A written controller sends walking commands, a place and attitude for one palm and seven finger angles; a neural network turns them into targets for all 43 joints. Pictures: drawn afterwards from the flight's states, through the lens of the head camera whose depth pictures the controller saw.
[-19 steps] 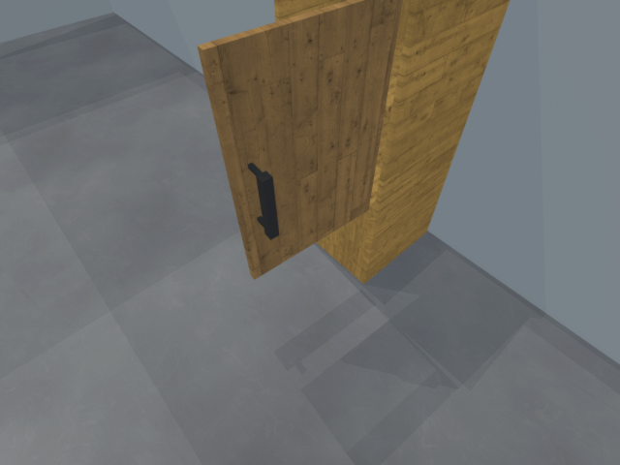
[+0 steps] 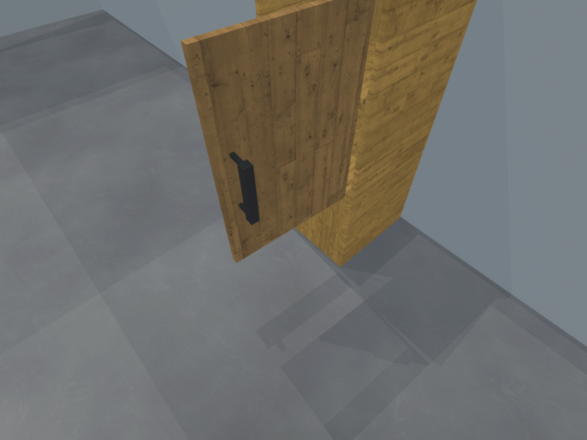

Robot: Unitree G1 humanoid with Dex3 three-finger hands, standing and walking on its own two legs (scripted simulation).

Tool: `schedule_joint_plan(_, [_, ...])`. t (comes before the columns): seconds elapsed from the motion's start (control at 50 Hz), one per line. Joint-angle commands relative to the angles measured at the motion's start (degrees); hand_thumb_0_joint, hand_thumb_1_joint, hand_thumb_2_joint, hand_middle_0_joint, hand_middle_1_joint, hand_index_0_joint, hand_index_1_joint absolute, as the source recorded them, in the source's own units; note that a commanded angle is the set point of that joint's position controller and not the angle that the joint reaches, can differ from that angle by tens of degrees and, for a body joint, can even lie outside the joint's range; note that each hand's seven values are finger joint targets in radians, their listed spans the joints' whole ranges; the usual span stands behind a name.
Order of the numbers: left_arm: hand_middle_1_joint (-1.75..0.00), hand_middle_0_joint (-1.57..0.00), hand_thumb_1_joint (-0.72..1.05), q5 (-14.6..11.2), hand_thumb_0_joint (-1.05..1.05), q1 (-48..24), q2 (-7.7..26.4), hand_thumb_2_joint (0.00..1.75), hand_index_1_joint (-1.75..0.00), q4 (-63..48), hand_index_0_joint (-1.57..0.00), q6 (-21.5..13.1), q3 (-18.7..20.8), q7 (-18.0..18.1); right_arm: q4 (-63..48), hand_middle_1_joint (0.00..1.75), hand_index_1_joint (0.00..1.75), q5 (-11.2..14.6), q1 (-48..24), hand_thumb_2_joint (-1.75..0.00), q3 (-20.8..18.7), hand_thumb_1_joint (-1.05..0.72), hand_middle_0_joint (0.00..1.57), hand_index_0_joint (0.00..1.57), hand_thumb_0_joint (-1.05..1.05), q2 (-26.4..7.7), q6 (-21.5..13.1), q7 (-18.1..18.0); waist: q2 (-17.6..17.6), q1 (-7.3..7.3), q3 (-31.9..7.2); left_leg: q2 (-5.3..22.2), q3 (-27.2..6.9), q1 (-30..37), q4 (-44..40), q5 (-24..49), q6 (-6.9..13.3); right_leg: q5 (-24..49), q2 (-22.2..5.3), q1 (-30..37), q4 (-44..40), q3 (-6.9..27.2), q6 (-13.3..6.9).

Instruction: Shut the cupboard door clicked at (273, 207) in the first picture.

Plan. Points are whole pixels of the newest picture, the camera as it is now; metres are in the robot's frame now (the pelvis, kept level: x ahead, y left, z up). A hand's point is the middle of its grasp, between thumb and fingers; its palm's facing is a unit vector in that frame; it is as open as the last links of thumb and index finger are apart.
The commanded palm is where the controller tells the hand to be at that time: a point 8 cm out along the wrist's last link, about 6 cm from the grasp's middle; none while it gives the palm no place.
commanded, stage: look at it before walking up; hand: left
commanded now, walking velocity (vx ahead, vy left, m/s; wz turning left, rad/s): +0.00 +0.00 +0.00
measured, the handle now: (244, 189) +0.60 +0.14 -0.07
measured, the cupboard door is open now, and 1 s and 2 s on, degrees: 86 86 86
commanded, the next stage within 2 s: walk to a spot facing it in 0.46 s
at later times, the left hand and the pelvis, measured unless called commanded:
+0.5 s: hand out of the picture +0.05 +0.24 -0.16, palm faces -0.01 -0.95 -0.32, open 7.4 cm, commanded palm none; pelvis +0.00 +0.01 +0.00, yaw +0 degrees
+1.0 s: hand out of the picture +0.05 +0.20 -0.18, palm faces -0.14 -0.95 -0.29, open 7.4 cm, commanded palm none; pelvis -0.04 -0.01 -0.02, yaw -11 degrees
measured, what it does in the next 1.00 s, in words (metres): stands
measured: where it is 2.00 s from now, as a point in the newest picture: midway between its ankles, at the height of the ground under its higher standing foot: outside the picture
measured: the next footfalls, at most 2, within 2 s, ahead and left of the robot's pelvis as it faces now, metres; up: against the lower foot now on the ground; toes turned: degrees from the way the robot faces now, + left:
left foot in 1.42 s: +0.03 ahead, +0.12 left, +0.00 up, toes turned -25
right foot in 1.72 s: -0.11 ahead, -0.13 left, +0.00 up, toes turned -39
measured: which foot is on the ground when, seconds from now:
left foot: down 0.00-0.98, up 1.00-1.00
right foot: down 0.00-1.00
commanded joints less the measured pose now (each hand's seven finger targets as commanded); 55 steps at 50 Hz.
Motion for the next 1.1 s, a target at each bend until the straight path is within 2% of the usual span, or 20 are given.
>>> schedule_joint_plan(0.0, [-0.3, -0.2, 0.9, 0.07, 0.0, 0.23, 11.15, 0.9, -0.3, -2.62, -0.2, -1.3, 2.01, 0.47, -2.75, 0.3, 0.3, -0.13, -0.19, -0.9, -1.52, -0.9, 0.2, 0.2, 0.0, -9.57, -1.07, -0.58, -0.84, 0.02, -3.91, 5.55, -4.96, 5.59, 0.1, 13.65, 2.19, 23.8, -11.14, -4.51, -1.61, 6.5, 3.45])
schedule_joint_plan(0.46, [-0.3, -0.2, 0.9, 0.09, 0.0, -0.97, 11.43, 0.9, -0.3, -2.69, -0.2, -1.44, 1.78, 0.2, -2.7, 0.3, 0.3, -0.24, -0.4, -0.9, -1.56, -0.9, 0.2, 0.2, 0.0, -10.27, -1.46, -0.42, -0.34, -0.16, -4.69, 6.13, -5.95, 6.18, -0.97, 15.44, 2.36, 21.66, -11.12, -4.39, -1.46, 6.23, 2.32])
schedule_joint_plan(0.54, [-0.3, -0.2, 0.9, 0.1, 0.0, -1.11, 11.49, 0.9, -0.3, -2.76, -0.2, -1.4, 1.74, 0.2, -2.7, 0.3, 0.3, -0.21, -0.78, -0.9, -1.59, -0.9, 0.2, 0.2, 0.0, -10.49, -1.42, -0.4, -0.51, -0.08, -3.44, 6.05, -5.97, 5.8, -1.17, 14.65, 2.39, 20.87, -11.22, -5.15, -1.81, 6.23, 2.49])
schedule_joint_plan(0.58, [-0.3, -0.2, 0.9, 0.14, 0.0, -1.12, 10.65, 0.9, -0.3, -3.13, -0.2, -0.9, 1.79, 0.15, -2.85, 0.3, 0.3, -0.36, -0.1, -0.9, -1.63, -0.9, 0.2, 0.2, 0.0, -9.56, -1.21, -0.51, -0.12, -0.29, -3.16, 6.57, -4.9, 6.25, -0.09, 14.91, 2.08, 21.91, -10.99, -6.57, -0.75, 6.91, 2.26])
schedule_joint_plan(0.62, [-0.3, -0.2, 0.9, 0.12, 0.0, 1.04, 6.91, 0.9, -0.3, -3.0, -0.2, 0.26, 1.29, 0.41, -2.36, 0.3, 0.3, -0.42, 2.67, -0.9, -1.07, -0.9, 0.2, 0.2, 0.0, -5.23, -0.35, -0.72, 0.3, -0.54, -3.51, 6.79, -3.05, 5.94, 2.31, 14.27, 1.38, 23.65, -10.88, -7.74, 1.3, 7.67, 2.64])
schedule_joint_plan(0.7, [-0.3, -0.2, 0.9, 0.48, 0.0, 2.12, 7.91, 0.9, -0.3, -5.25, -0.2, 1.54, 2.56, 0.09, -4.7, 0.3, 0.3, -0.41, 3.64, -0.9, -2.44, -0.9, 0.2, 0.2, 0.0, -6.84, 0.57, -1.17, -0.44, -0.5, -4.07, 8.09, -1.55, 5.41, 5.78, 12.43, 1.69, 23.99, -9.63, -11.07, 6.53, 9.63, 1.86])
schedule_joint_plan(0.76, [-0.3, -0.2, 0.9, 0.72, 0.0, 1.74, 7.25, 0.9, -0.3, -7.76, -0.2, 2.38, 3.15, -0.47, -6.79, 0.3, 0.3, -0.71, 4.38, -0.9, -3.51, -0.9, 0.2, 0.2, 0.0, -8.21, 0.96, -1.55, 3.14, -0.83, -3.59, 12.11, -4.2, 5.57, 4.7, 11.43, 4.01, 17.38, -6.71, -16.61, 13.51, 8.42, 2.01])
schedule_joint_plan(0.78, [-0.3, -0.2, 0.9, 0.72, 0.0, 1.83, 6.62, 0.9, -0.3, -8.51, -0.2, 2.64, 3.28, -0.73, -7.29, 0.3, 0.3, -0.83, 4.66, -0.9, -3.84, -0.9, 0.2, 0.2, 0.0, -8.72, 0.93, -1.61, 6.26, -0.74, -3.33, 14.88, -6.34, 5.11, 2.9, 11.26, 5.92, 11.34, -5.32, -18.56, 18.44, 7.14, 2.33])
schedule_joint_plan(0.82, [-0.3, -0.2, 0.9, 0.75, 0.0, 1.31, 5.33, 0.9, -0.3, -9.94, -0.2, 3.45, 3.56, -1.31, -7.95, 0.3, 0.3, -1.16, 5.27, -0.9, -4.26, -0.9, 0.2, 0.2, 0.0, -9.51, 0.43, -1.55, 11.35, -0.37, -2.86, 22.5, -10.93, 4.1, -2.1, 15.17, 11.45, -16.0, -3.48, -22.82, 33.91, 2.72, 3.46])
schedule_joint_plan(0.84, [-0.3, -0.2, 0.9, 0.86, 0.0, 0.68, 4.85, 0.9, -0.3, -10.87, -0.2, 3.69, 3.83, -1.56, -8.48, 0.3, 0.3, -1.33, 5.15, -0.9, -4.24, -0.9, 0.2, 0.2, 0.0, -9.2, 0.2, -1.58, 10.93, -0.24, -2.85, 23.83, -10.8, 3.17, -2.12, 16.67, 12.59, -19.38, -4.69, -23.54, 37.66, 3.07, 3.56])
schedule_joint_plan(0.86, [-0.3, -0.2, 0.9, 0.95, 0.0, 0.67, 4.47, 0.9, -0.3, -11.4, -0.2, 3.87, 4.09, -1.8, -9.22, 0.3, 0.3, -1.37, 4.32, -0.9, -4.26, -0.9, 0.2, 0.2, 0.0, -8.75, 0.05, -1.59, 10.34, 0.16, -2.81, 24.01, -9.14, 0.81, -1.7, 16.21, 12.4, -19.36, -5.89, -22.56, 38.29, 3.52, 3.48])
schedule_joint_plan(0.9, [-0.3, -0.2, 0.9, 1.13, 0.0, 4.5, 3.18, 0.9, -0.3, -11.17, -0.2, 3.74, 4.24, -2.26, -10.89, 0.3, 0.3, -1.47, 0.14, -0.9, -4.48, -0.9, 0.2, 0.2, 0.0, -8.81, -0.03, -1.39, 8.3, 2.91, -4.33, 21.46, -3.36, -2.94, 2.48, 15.53, 9.56, -14.79, -6.76, -16.45, 31.49, 1.19, 3.4])
schedule_joint_plan(0.92, [-0.3, -0.2, 0.9, 1.23, 0.0, 7.33, 3.23, 0.9, -0.3, -10.45, -0.2, 3.69, 4.54, -2.44, -11.59, 0.3, 0.3, -1.36, -1.35, -0.9, -4.71, -0.9, 0.2, 0.2, 0.0, -8.95, 0.28, -1.31, 6.22, 4.16, -4.86, 19.15, -0.75, -6.14, 6.02, 11.23, 7.48, -9.11, -5.97, -12.04, 25.93, -0.64, 3.74])
schedule_joint_plan(0.94, [-0.3, -0.2, 0.9, 1.41, 0.0, 11.14, 4.32, 0.9, -0.3, -9.46, -0.2, 3.47, 5.17, -2.39, -12.66, 0.3, 0.3, -0.87, -3.65, -0.9, -4.81, -0.9, 0.2, 0.2, 0.0, -8.37, 0.69, -1.23, 1.38, 6.48, -4.08, 15.16, 2.08, -11.56, 13.19, 2.93, 4.48, 0.57, -6.33, -7.34, 15.88, 0.58, 3.65])
schedule_joint_plan(0.96, [-0.3, -0.2, 0.9, 2.29, 0.0, 11.93, 9.62, 0.9, -0.3, -9.62, -0.2, 2.76, 6.1, -1.75, -13.79, 0.3, 0.3, -0.12, -3.12, -0.9, -4.59, -0.9, 0.2, 0.2, 0.0, -4.52, 1.26, -0.98, -16.66, 6.19, -2.51, 5.25, 7.53, -19.0, 26.55, -15.13, -0.56, 6.33, -15.79, -7.05, 2.24, 17.95, 0.68])
schedule_joint_plan(0.98, [-0.3, -0.2, 0.9, 2.04, 0.0, 10.8, 12.94, 0.9, -0.3, -10.65, -0.2, 2.62, 6.54, -1.08, -15.46, 0.3, 0.3, -0.04, -4.62, -0.9, -4.33, -0.9, 0.2, 0.2, 0.0, -2.86, 1.59, -0.52, -22.34, 6.6, 0.43, -0.23, 2.95, -23.81, 40.19, -26.64, -1.54, 15.01, -24.81, -11.67, -2.41, 32.48, -4.31])
schedule_joint_plan(1.0, [-0.3, -0.2, 0.9, 1.52, 0.0, 9.38, 12.6, 0.9, -0.3, -11.29, -0.2, 2.37, 6.61, -0.65, -15.4, 0.3, 0.3, -0.12, -2.92, -0.9, -4.63, -0.9, 0.2, 0.2, 0.0, -4.08, 1.95, -0.15, -16.49, 5.05, -0.45, 1.49, -2.31, -23.6, 45.75, -23.69, -1.15, 14.06, -24.76, -11.96, -0.94, 29.19, -7.66])
schedule_joint_plan(1.02, [-0.3, -0.2, 0.9, 1.54, 0.0, 6.51, 11.37, 0.9, -0.3, -12.53, -0.2, 2.31, 6.56, -0.6, -14.76, 0.3, 0.3, 0.02, -2.81, -0.9, -4.7, -0.9, 0.2, 0.2, 0.0, -3.19, 1.84, 0.09, -11.1, 3.46, -0.04, 2.17, -2.76, -24.22, 47.45, -21.13, -1.23, 8.47, -22.32, -14.21, 0.4, 27.52, -9.03])
schedule_joint_plan(1.04, [-0.3, -0.2, 0.9, 1.61, 0.0, 4.29, 9.23, 0.9, -0.3, -13.08, -0.2, 2.17, 6.36, -0.32, -14.15, 0.3, 0.3, -0.15, -3.53, -0.9, -4.75, -0.9, 0.2, 0.2, 0.0, -3.11, 1.75, -0.24, -11.15, 2.45, -0.29, 2.46, -4.05, -25.39, 48.78, -17.76, -1.53, 12.68, -19.34, -12.98, 2.35, 27.03, -8.13])
schedule_joint_plan(1.08, [-0.3, -0.2, 0.9, 1.33, 0.0, 4.03, 7.58, 0.9, -0.3, -13.56, -0.2, 1.7, 5.85, -0.03, -14.05, 0.3, 0.3, -0.16, -2.35, -0.9, -4.49, -0.9, 0.2, 0.2, 0.0, -2.3, 1.65, -0.35, -8.68, 1.62, -2.63, 2.6, -4.43, -24.17, 47.31, -14.73, -2.22, 21.31, -17.69, -10.72, 4.77, 22.93, -7.19])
